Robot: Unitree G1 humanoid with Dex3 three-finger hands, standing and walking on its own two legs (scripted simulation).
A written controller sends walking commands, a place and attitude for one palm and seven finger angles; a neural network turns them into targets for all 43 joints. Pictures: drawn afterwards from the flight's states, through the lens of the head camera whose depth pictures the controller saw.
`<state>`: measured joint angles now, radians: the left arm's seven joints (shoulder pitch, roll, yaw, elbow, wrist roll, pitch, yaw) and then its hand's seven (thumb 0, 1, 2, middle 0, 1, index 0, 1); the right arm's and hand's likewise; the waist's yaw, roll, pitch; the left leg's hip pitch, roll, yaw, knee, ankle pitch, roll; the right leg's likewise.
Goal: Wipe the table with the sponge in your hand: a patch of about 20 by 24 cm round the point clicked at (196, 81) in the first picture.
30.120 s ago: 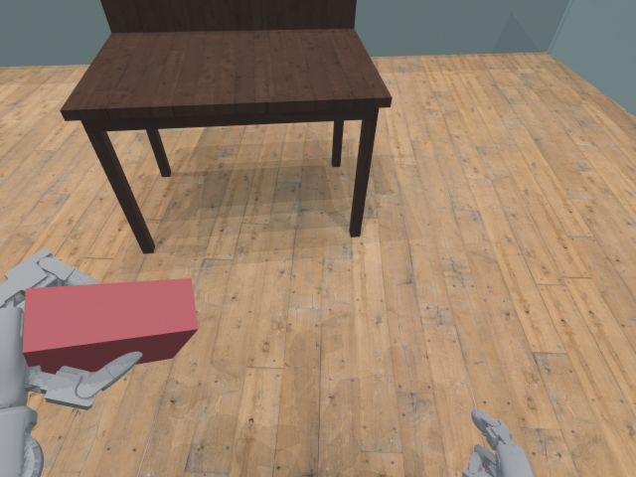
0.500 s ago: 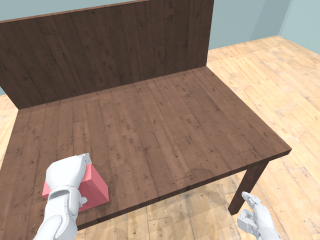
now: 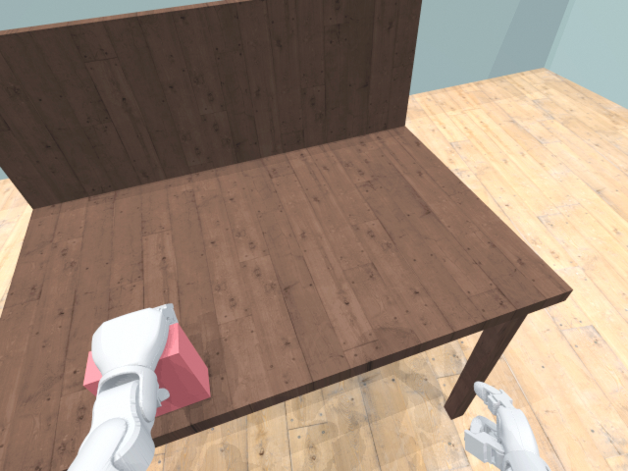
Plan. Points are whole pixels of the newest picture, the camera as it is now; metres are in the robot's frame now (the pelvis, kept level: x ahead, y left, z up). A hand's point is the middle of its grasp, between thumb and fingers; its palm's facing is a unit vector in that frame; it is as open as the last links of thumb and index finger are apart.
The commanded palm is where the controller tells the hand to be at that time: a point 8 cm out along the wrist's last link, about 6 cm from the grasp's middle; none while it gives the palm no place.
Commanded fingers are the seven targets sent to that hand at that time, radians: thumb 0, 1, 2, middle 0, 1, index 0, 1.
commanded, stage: lower the sponge onto the table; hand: left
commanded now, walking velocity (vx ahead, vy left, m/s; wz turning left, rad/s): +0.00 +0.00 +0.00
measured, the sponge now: (159, 383) +0.23 +0.27 -0.05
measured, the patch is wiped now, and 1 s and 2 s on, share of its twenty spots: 0.00 0.25 0.65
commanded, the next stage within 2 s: wipe forward along the first lane in 0.20 s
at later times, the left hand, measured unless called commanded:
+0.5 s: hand (155, 355) +0.25 +0.27 -0.01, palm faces -0.08 -0.06 -1.00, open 9.3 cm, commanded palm +0.23 +0.26 +0.04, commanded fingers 0.00 0.10 1.30 -1.20 -1.60 -1.20 -1.60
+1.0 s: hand (154, 322) +0.30 +0.30 -0.01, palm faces -0.12 -0.02 -0.99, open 9.4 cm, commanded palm +0.29 +0.30 +0.03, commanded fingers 0.00 0.10 1.30 -1.20 -1.60 -1.20 -1.60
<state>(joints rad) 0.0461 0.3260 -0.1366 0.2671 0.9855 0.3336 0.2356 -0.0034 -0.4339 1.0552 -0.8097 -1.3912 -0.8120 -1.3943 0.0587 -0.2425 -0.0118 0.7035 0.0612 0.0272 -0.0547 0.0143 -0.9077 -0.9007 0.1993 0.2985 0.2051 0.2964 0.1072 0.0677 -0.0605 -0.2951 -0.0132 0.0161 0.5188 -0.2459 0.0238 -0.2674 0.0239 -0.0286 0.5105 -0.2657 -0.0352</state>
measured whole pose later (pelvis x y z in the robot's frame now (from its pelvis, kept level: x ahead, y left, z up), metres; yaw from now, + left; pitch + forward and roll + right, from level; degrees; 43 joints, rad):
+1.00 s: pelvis -0.02 -0.02 -0.02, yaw +0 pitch +8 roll +0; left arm -0.30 0.43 -0.02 0.71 0.99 0.22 0.27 0.00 -0.51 1.14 -0.83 -1.38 -0.84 -1.38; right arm 0.18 -0.29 -0.03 0.72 0.09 0.08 -0.07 0.01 -0.91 -0.90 0.20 0.30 0.20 0.30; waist 0.04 0.06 -0.11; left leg -0.54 0.01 0.00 0.66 -0.27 0.01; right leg -0.51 0.05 -0.05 0.65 -0.29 -0.06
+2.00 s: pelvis -0.01 +0.03 -0.03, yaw +0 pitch +16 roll -3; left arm -0.72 0.54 -0.02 1.12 1.06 0.16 0.29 0.01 -0.53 1.17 -0.84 -1.38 -0.85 -1.39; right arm 0.26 -0.25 -0.02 0.73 0.07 0.09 -0.03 0.01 -0.91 -0.90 0.20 0.30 0.21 0.30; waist -0.03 0.04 -0.15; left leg -0.74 -0.01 0.00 0.77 -0.31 0.06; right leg -0.68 0.03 -0.05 0.69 -0.30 0.00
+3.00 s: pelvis +0.02 +0.02 -0.01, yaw +0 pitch +13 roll -2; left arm -0.65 0.35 -0.14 1.03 0.99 0.31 0.38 0.00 -0.46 1.14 -0.77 -1.45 -0.78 -1.46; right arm 0.20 -0.24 -0.04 0.77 0.07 0.14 0.01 0.01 -0.91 -0.90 0.20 0.30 0.20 0.30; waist -0.01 0.05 -0.15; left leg -0.57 -0.01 0.01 0.66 -0.31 0.05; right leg -0.51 0.03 -0.03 0.58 -0.30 -0.01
